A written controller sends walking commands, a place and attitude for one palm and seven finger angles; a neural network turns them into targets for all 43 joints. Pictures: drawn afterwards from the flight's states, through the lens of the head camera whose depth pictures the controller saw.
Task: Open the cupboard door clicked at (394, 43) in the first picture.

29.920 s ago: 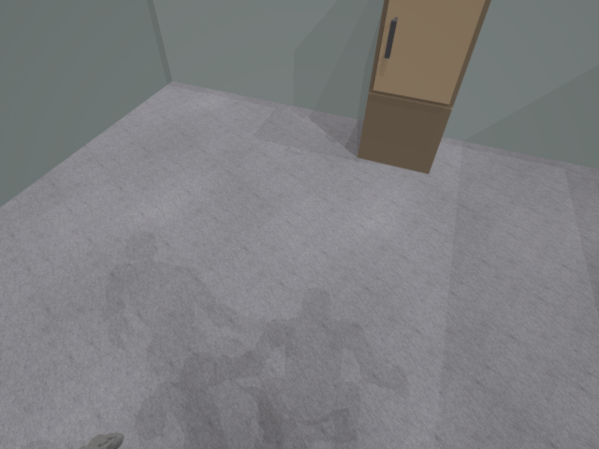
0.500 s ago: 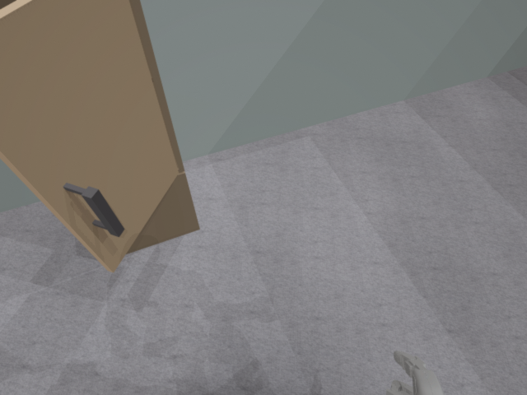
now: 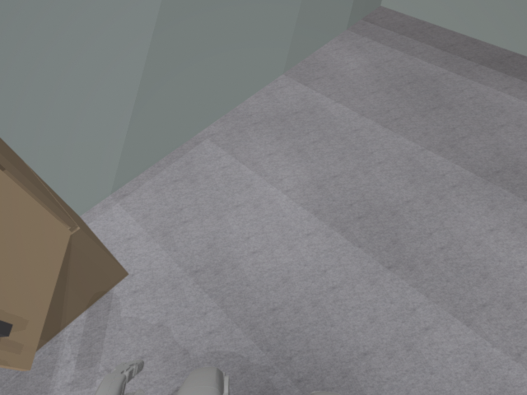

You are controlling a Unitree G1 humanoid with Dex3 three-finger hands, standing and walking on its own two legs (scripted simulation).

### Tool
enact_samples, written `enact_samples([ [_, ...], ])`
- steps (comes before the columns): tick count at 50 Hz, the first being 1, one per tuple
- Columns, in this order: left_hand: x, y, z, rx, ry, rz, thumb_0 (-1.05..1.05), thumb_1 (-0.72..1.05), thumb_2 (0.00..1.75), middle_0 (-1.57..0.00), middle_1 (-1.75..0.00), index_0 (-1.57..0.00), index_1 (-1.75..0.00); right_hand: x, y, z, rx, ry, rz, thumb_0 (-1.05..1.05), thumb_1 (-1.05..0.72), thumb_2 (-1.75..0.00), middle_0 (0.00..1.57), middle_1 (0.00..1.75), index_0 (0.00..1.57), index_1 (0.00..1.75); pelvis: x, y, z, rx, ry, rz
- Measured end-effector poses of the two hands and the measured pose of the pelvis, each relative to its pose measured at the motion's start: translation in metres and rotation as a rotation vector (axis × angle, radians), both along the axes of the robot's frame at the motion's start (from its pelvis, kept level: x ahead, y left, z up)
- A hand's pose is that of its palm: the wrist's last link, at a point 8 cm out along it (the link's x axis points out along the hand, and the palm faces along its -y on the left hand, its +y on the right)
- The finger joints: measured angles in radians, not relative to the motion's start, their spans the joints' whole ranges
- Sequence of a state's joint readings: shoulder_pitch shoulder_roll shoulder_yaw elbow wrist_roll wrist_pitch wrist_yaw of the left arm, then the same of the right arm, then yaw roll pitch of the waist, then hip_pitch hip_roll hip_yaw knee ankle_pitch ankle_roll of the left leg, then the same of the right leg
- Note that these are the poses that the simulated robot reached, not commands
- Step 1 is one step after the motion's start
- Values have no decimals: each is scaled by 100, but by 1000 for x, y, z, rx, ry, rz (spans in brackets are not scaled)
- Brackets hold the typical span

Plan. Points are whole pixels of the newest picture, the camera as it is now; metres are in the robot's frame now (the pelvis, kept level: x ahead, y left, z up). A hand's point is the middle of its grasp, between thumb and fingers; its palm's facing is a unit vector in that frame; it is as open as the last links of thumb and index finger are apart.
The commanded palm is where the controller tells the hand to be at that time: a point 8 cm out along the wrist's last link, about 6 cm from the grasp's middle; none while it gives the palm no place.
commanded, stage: walk to a spot facing it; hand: left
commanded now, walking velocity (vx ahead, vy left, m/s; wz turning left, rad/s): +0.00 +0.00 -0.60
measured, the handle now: out of the picture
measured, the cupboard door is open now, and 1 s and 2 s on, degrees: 48 48 48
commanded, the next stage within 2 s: turn to face it in 1.30 s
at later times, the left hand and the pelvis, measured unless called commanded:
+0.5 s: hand (189, 318) +0.26 +0.16 -0.16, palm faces -0.29 -0.94 -0.17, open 7.4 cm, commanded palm none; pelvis +0.12 +0.00 +0.00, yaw -18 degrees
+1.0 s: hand (285, 244) +0.41 -0.02 -0.15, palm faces -0.45 -0.86 -0.24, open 7.3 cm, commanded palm none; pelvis +0.31 -0.18 +0.01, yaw -33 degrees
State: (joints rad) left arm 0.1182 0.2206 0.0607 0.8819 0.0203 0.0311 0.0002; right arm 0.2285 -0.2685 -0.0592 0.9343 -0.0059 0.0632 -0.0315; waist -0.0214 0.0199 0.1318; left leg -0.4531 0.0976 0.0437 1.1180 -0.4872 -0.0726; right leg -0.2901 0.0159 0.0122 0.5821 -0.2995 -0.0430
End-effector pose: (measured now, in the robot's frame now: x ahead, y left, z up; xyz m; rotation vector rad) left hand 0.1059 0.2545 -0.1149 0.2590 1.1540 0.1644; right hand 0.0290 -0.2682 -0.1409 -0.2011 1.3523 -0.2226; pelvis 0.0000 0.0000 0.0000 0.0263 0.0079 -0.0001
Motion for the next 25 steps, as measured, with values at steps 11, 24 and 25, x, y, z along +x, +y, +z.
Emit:
enact_samples([
  [11,25,-6,-13,-80,45,-61,1,91,90,-20,-30,-20,-30,50,28,17,17,-176,-61,1,-91,-90,20,30,20,30,35,15,2,-9,22,-119],
  [24,146,-31,-19,-104,101,-251,1,91,90,-19,-30,-20,-30,-6,53,24,16,35,-273,0,-90,-90,21,30,20,30,115,2,6,-33,45,-303],
  [25,160,-41,-20,-105,102,-276,1,91,90,-19,-30,-20,-30,-12,54,22,25,62,-299,0,-90,-90,21,30,20,30,122,-2,5,-32,44,-318],
])
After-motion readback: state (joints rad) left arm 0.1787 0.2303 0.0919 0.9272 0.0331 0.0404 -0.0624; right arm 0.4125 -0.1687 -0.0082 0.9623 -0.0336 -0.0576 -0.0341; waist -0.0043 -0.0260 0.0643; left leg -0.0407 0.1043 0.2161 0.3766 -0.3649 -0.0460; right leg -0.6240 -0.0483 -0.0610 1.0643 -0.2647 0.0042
